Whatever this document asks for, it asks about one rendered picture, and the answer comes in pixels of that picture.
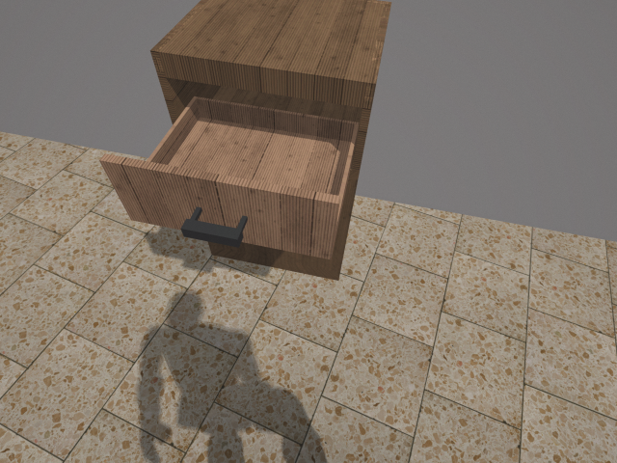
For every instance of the cabinet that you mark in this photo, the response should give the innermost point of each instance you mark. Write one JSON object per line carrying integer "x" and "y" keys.
{"x": 315, "y": 57}

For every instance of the handle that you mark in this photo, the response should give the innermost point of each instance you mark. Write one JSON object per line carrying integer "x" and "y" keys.
{"x": 193, "y": 228}

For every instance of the drawer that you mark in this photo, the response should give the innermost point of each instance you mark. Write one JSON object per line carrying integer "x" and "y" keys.
{"x": 286, "y": 171}

